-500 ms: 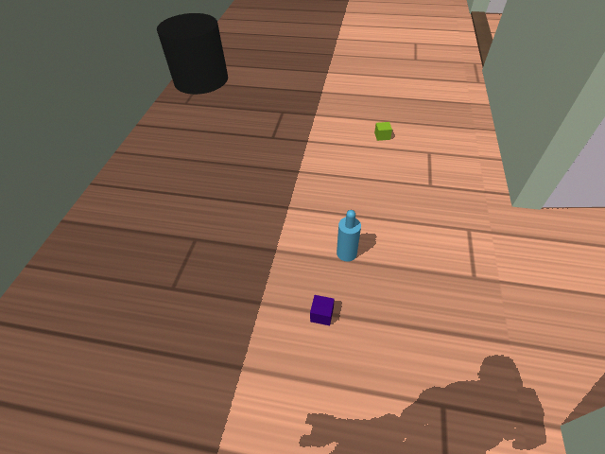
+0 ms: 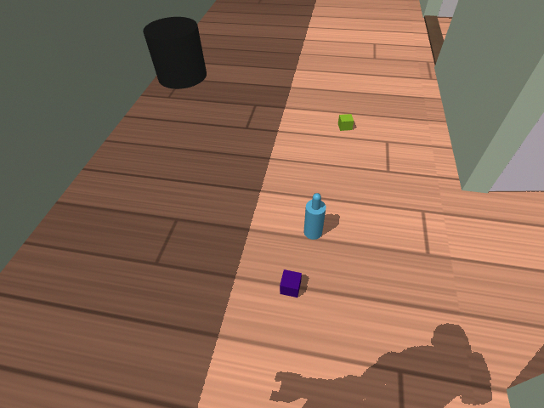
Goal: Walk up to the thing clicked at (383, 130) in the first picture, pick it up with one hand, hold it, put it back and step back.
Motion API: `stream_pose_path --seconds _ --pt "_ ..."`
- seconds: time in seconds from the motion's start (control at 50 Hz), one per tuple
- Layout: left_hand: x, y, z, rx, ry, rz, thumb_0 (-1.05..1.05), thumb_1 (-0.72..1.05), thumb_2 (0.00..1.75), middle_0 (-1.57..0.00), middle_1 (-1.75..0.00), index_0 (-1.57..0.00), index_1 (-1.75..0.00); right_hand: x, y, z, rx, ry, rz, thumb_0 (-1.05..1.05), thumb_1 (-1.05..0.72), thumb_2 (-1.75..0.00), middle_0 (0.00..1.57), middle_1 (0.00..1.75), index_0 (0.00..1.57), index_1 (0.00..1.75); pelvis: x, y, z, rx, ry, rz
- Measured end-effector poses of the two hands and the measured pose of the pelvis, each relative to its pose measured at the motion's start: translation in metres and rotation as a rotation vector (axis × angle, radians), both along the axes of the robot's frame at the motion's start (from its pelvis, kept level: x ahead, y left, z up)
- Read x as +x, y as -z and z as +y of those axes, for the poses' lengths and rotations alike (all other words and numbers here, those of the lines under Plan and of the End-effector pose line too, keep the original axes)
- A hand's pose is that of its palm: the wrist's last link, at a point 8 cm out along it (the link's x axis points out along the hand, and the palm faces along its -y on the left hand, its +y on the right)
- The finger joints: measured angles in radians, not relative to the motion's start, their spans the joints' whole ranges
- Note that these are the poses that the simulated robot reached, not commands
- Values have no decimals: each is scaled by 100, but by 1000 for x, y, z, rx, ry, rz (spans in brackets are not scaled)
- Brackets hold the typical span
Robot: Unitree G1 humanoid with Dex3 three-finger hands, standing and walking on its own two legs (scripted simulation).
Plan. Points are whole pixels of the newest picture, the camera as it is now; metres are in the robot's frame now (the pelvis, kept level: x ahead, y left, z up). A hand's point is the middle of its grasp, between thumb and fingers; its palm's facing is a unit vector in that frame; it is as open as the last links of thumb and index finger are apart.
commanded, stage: stand
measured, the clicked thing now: (345, 122) +1.73 -0.36 -0.75
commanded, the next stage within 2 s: walk up in 0.62 s
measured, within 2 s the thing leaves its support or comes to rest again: neither
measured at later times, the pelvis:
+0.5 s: pelvis +0.00 +0.00 +0.00, yaw +0 degrees
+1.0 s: pelvis -0.03 -0.05 -0.01, yaw +16 degrees
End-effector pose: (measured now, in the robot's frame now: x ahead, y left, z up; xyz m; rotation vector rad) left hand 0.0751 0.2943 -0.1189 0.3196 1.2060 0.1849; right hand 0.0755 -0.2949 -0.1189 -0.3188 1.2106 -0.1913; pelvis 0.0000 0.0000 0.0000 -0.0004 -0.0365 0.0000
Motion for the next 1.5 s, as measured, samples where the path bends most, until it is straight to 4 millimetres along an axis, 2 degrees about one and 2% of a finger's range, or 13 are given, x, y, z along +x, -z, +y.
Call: stream_pose_path --seconds 0.36,0.64,0.7,0.78,0.86,1.02,1.12,1.26,1.38,1.5 --pt "-9 1 0 3 -7 21 1 91 90 -20 -30 -20 -30 -5 1 -2 1 4 20 0 -90 -90 20 30 21 29 0 0 -1 -1 -3 1" --pt "-7 0 1 -1 -14 8 1 91 90 -20 -30 -20 -30 -5 0 -2 -1 -2 11 0 -90 -90 20 30 21 29 -2 0 -1 1 -14 2" --pt "-3 -1 7 13 -43 -36 1 91 90 -20 -30 -21 -30 -5 0 -8 -6 -36 7 0 -90 -90 20 30 21 30 -10 5 -7 8 -68 13" --pt "-8 -10 7 52 -88 -104 1 91 90 -20 -30 -21 -30 -4 1 -28 -37 -94 36 0 -90 -90 21 30 21 30 -19 8 -24 2 -149 31" --pt "-30 -15 0 97 -122 -134 1 91 90 -20 -30 -20 -30 12 10 -50 -65 -143 38 1 -90 -90 21 30 21 30 -25 16 -40 -1 -192 22" --pt "-91 -23 -18 91 -240 -106 1 91 90 -20 -30 -21 -30 61 -6 -48 -52 -313 -25 1 -90 -90 20 30 21 29 -29 8 -51 25 -300 9" --pt "-132 -13 -19 75 -320 -105 1 91 90 -20 -30 -21 -30 88 -9 -29 -55 -415 -40 1 -90 -90 20 30 21 29 -30 13 -50 22 -367 2" --pt "-187 20 -12 46 -450 -42 1 91 90 -20 -30 -21 -30 118 -9 12 -75 -533 -135 0 -90 -90 20 30 21 29 -31 32 -37 37 -446 0" --pt "-210 17 -29 30 -521 -27 1 91 90 -20 -30 -20 -30 134 -15 29 -64 -605 -161 0 -90 -90 21 30 21 30 -25 27 -41 10 -514 -3" --pt "-230 11 -52 92 -578 -24 1 91 90 -20 -30 -20 -30 164 4 31 -28 -658 -173 0 -90 -90 21 30 21 30 -18 36 -56 -19 -574 -13"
